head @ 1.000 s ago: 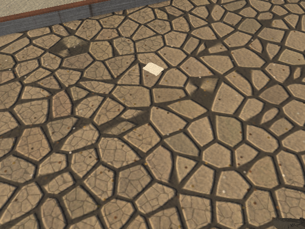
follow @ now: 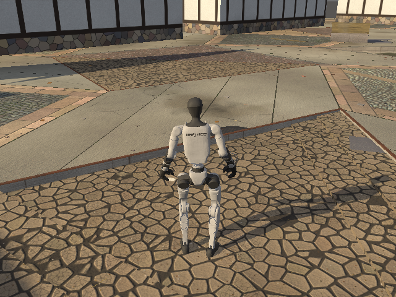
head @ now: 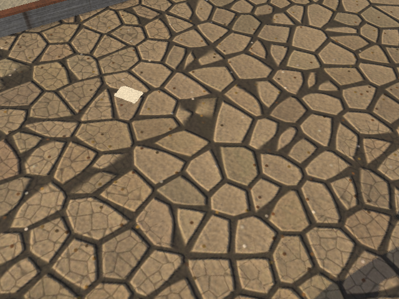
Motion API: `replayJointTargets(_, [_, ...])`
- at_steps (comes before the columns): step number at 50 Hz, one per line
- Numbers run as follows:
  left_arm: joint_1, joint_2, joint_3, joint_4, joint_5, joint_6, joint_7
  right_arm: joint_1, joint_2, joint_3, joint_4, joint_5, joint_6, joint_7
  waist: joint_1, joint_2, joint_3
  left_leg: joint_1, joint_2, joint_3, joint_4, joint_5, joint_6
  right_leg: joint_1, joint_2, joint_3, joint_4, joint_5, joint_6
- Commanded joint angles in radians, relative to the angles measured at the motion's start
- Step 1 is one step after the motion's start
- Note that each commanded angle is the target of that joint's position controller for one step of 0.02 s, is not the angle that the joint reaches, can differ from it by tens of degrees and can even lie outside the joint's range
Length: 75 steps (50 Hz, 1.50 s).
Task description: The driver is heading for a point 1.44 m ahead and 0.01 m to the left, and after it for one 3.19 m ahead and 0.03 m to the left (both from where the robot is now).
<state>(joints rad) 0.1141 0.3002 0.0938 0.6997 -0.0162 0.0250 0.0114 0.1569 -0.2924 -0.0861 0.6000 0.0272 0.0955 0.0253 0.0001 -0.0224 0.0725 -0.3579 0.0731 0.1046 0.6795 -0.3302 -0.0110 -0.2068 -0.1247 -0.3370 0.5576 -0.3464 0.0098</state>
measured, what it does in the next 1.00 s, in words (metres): steps on the spot: left foot, then right foot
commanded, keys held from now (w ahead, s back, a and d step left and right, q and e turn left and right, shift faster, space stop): q+shift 0.24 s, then e+shift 0.70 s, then w+e+shift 0.06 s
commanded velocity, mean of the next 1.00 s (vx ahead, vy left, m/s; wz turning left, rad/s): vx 0.01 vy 0.00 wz -0.11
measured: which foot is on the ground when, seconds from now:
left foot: up 0.00-0.00, down 0.02-0.54, up 0.56-0.76, down 0.78-1.00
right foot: down 0.00-0.02, up 0.04-0.46, down 0.48-0.80, up 0.82-1.00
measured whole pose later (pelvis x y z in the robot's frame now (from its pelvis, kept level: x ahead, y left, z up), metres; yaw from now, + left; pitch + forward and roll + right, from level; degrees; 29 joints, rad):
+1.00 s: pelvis +0.06 +0.06 +0.01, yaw -12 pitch +2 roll +0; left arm 0.20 0.37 0.12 0.66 -0.03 0.06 0.02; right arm 0.20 -0.25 -0.06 0.63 -0.02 -0.01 -0.05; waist -0.01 -0.05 0.02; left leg -0.20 -0.02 0.10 0.40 -0.25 0.06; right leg -0.60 -0.04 0.07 1.17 -0.31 0.11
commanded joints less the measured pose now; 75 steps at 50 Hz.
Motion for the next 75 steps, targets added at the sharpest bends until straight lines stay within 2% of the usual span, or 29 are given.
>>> replayJointTargets(1, [0.007, 0.107, 0.038, -0.037, -0.004, -0.016, -0.014, 0.188, -0.206, -0.082, -0.039, -0.003, -0.010, -0.026, -0.086, 0.129, -0.190, 0.343, 0.023, -0.161, -0.241, 0.531, 0.135, -0.114, -0.101, 0.062, 0.292, 0.351, -0.004])
replayJointTargets(2, [-0.064, 0.047, 0.015, -0.121, 0.046, -0.028, -0.010, 0.184, -0.348, -0.107, -0.064, -0.020, -0.024, -0.036, -0.055, 0.402, -0.200, 0.499, 0.267, -0.598, -0.251, 0.872, 0.342, -0.498, 0.087, 0.108, 0.596, -0.332, 0.096])
replayJointTargets(3, [-0.128, 0.089, 0.023, -0.124, 0.046, -0.030, -0.003, 0.190, -0.292, -0.089, -0.078, -0.047, -0.061, -0.018, -0.114, 0.230, -0.315, 0.469, 0.325, -0.667, -0.304, 0.722, 0.426, -0.532, 0.107, 0.355, 0.738, -0.390, 0.092])
replayJointTargets(5, [-0.139, 0.102, 0.028, -0.122, 0.015, -0.035, 0.009, 0.093, -0.240, -0.069, -0.066, -0.015, -0.094, -0.024, -0.045, 0.109, -0.184, 0.379, 0.220, -0.515, -0.338, 0.477, 0.321, -0.577, 0.080, 0.412, 0.688, -0.196, 0.048])
replayJointTargets(7, [-0.095, 0.130, 0.039, -0.101, 0.034, -0.036, 0.022, -0.014, -0.194, -0.049, -0.092, 0.004, -0.083, -0.046, 0.014, 0.099, -0.149, 0.281, 0.152, -0.445, -0.335, 0.489, 0.259, -0.518, 0.082, 0.425, 0.612, -0.050, 0.045])
replayJointTargets(13, [-0.047, 0.082, 0.016, -0.059, 0.020, -0.036, 0.016, -0.008, -0.208, -0.047, -0.100, -0.009, -0.070, -0.070, 0.014, 0.126, -0.192, 0.261, 0.090, -0.430, -0.298, 0.455, 0.232, -0.422, 0.149, 0.426, 0.381, 0.073, 0.092])
replayJointTargets(19, [-0.029, 0.056, -0.011, -0.034, 0.012, -0.031, -0.008, -0.023, -0.072, 0.025, -0.060, -0.057, -0.078, -0.048, -0.027, 0.172, -0.186, 0.148, 0.103, -0.373, -0.280, 0.434, 0.223, -0.176, 0.065, 0.383, 0.201, 0.077, 0.075])
replayJointTargets(23, [-0.029, 0.111, -0.002, -0.060, 0.001, -0.041, -0.019, -0.033, -0.134, 0.013, -0.024, -0.047, -0.086, -0.041, -0.009, 0.161, -0.092, 0.139, 0.092, -0.352, -0.241, 0.378, 0.194, -0.100, 0.101, 0.332, -0.030, 0.173, 0.016])
replayJointTargets(26, [-0.014, 0.225, 0.029, -0.073, -0.008, -0.047, -0.018, 0.040, -0.139, -0.003, -0.034, -0.063, -0.095, -0.061, -0.075, -0.085, -0.118, 0.138, -0.086, -0.196, -0.073, 0.170, 0.075, -0.091, 0.005, 0.559, -0.049, 0.604, -0.108])
replayJointTargets(30, [0.160, 0.196, 0.034, -0.051, 0.012, -0.057, -0.006, -0.109, -0.074, -0.002, -0.094, -0.036, -0.088, -0.068, 0.050, -0.213, -0.165, -0.192, -0.194, -0.211, 0.355, -0.379, -0.008, 0.135, -0.181, 0.949, -0.202, 0.602, -0.320])
replayJointTargets(32, [0.092, 0.202, 0.044, -0.063, -0.009, -0.054, 0.011, -0.091, -0.060, -0.002, -0.085, -0.027, -0.092, -0.058, 0.006, -0.119, -0.183, -0.217, -0.143, -0.248, 0.318, -0.282, -0.017, 0.152, -0.116, 0.846, -0.166, 0.565, -0.244])
replayJointTargets(36, [0.018, 0.190, 0.057, -0.103, -0.022, 0.017, 0.034, -0.053, -0.021, 0.002, -0.050, -0.013, -0.111, -0.032, -0.001, -0.152, -0.215, -0.020, -0.180, -0.184, -0.010, -0.092, -0.048, 0.053, -0.008, 0.789, -0.156, 0.481, -0.169])
replayJointTargets(39, [-0.017, 0.163, 0.051, -0.128, -0.038, 0.027, 0.030, 0.081, -0.067, -0.026, 0.005, -0.012, -0.111, -0.026, -0.052, -0.133, -0.225, 0.248, -0.147, -0.169, -0.328, 0.144, -0.020, -0.114, 0.060, 0.783, -0.104, 0.222, -0.097])
replayJointTargets(40, [0.049, 0.098, 0.034, -0.121, -0.023, 0.027, 0.025, 0.096, -0.147, -0.046, -0.003, -0.028, -0.103, -0.038, -0.018, 0.054, -0.224, 0.372, 0.077, -0.392, -0.396, 0.096, 0.062, -0.283, 0.161, 0.674, 0.096, -0.103, -0.031])
replayJointTargets(41, [0.080, 0.101, 0.038, -0.140, -0.014, 0.011, 0.025, 0.024, -0.210, -0.052, -0.029, -0.080, -0.099, -0.034, 0.024, 0.294, -0.158, 0.268, 0.294, -0.681, -0.446, 0.146, 0.198, -0.455, 0.247, 0.565, 0.322, -0.272, 0.013])
replayJointTargets(43, [0.105, 0.213, 0.071, -0.100, -0.009, 0.004, 0.020, -0.082, -0.111, -0.023, -0.066, -0.080, -0.117, -0.044, 0.057, 0.147, -0.089, 0.178, 0.274, -0.529, -0.431, 0.191, 0.225, -0.447, 0.125, 0.523, 0.566, -0.165, 0.048])
replayJointTargets(45, [0.129, 0.177, 0.066, -0.070, -0.008, 0.021, 0.022, -0.117, -0.085, -0.014, -0.069, -0.049, -0.121, -0.065, 0.053, 0.111, -0.067, 0.206, 0.166, -0.341, -0.401, 0.245, 0.175, -0.477, 0.100, 0.485, 0.649, -0.032, 0.078])
replayJointTargets(47, [0.093, 0.142, 0.051, -0.093, -0.014, 0.023, 0.012, -0.066, -0.084, -0.009, -0.056, -0.051, -0.118, -0.081, 0.017, 0.131, -0.072, 0.235, 0.141, -0.226, -0.391, 0.398, 0.189, -0.497, 0.078, 0.426, 0.679, 0.027, 0.106])
replayJointTargets(51, [-0.018, 0.137, 0.032, -0.163, -0.024, 0.008, -0.014, 0.119, -0.145, -0.029, -0.013, -0.034, -0.130, -0.081, -0.086, 0.143, -0.094, 0.438, 0.234, -0.318, -0.527, -0.172, 0.200, -0.670, 0.019, 0.396, 0.615, 0.066, 0.106])
replayJointTargets(58, [-0.036, 0.045, -0.002, -0.164, -0.021, -0.049, -0.025, 0.223, -0.126, -0.025, 0.066, -0.030, -0.183, -0.041, -0.078, 0.082, 0.010, 0.445, 0.251, -0.241, -0.609, -0.154, 0.214, -0.682, 0.040, 0.455, 0.430, 0.150, 0.035])
replayJointTargets(59, [-0.068, 0.060, -0.001, -0.142, 0.106, -0.010, -0.065, 0.277, -0.104, -0.012, 0.107, -0.073, -0.182, -0.022, -0.095, 0.038, 0.018, 0.407, 0.223, -0.171, -0.602, -0.153, 0.178, -0.636, 0.105, 0.413, 0.390, 0.140, 0.016])
replayJointTargets(62, [-0.136, 0.040, -0.018, -0.164, 0.071, -0.016, -0.109, 0.269, -0.107, -0.006, 0.145, -0.057, -0.183, -0.007, -0.079, 0.166, 0.043, 0.291, 0.181, -0.151, -0.619, -0.091, 0.171, -0.478, 0.056, 0.292, 0.200, 0.172, -0.014])
replayJointTargets(65, [-0.159, 0.054, -0.023, -0.167, 0.058, -0.039, -0.100, 0.281, -0.164, -0.016, 0.182, -0.056, -0.174, -0.004, -0.066, 0.173, 0.043, 0.242, 0.198, -0.169, -0.583, 0.065, 0.196, -0.277, 0.095, 0.264, 0.050, 0.056, -0.034])
replayJointTargets(67, [0.043, 0.075, -0.012, -0.108, 0.060, -0.056, -0.073, 0.233, -0.191, -0.021, 0.198, -0.039, -0.166, -0.003, 0.065, 0.136, -0.018, 0.157, 0.189, -0.138, -0.390, 0.372, 0.197, 0.019, 0.141, 0.254, -0.061, 0.090, -0.061])
replayJointTargets(68, [0.259, 0.121, 0.010, -0.030, 0.076, -0.070, -0.049, 0.215, -0.159, -0.009, 0.195, -0.035, -0.172, 0.001, 0.164, 0.040, -0.162, 0.016, 0.104, -0.066, -0.105, 0.444, 0.176, 0.345, 0.124, 0.294, -0.060, 0.088, -0.071])
replayJointTargets(69, [0.464, 0.223, 0.028, -0.005, 0.097, -0.079, -0.024, 0.173, -0.043, 0.024, 0.146, -0.048, -0.176, 0.007, 0.241, -0.189, -0.321, -0.217, -0.001, -0.040, 0.298, -0.069, 0.156, 0.587, -0.186, 0.635, -0.161, -0.323, -0.072])
replayJointTargets(70, [0.425, 0.299, 0.036, -0.028, 0.092, -0.083, -0.007, 0.140, -0.021, 0.021, 0.089, -0.015, -0.178, 0.001, 0.217, -0.284, -0.316, -0.457, -0.132, -0.167, 0.529, -0.185, 0.153, 0.549, -0.312, 1.017, -0.361, -0.582, -0.080])
replayJointTargets(72, [0.231, 0.137, -0.009, -0.035, 0.075, -0.081, -0.004, 0.155, -0.064, 0.007, 0.123, -0.022, -0.160, 0.006, 0.087, -0.094, -0.111, -0.479, -0.016, -0.209, 0.607, 0.013, 0.142, 0.317, -0.258, 0.775, -0.334, -0.361, -0.075])
replayJointTargets(75, [0.176, 0.038, -0.036, -0.008, 0.051, -0.102, -0.006, 0.202, -0.032, 0.011, 0.175, -0.049, -0.119, 0.032, 0.007, -0.123, -0.040, -0.404, 0.053, -0.156, 0.591, 0.115, 0.089, 0.171, -0.151, 0.478, -0.390, -0.068, -0.045])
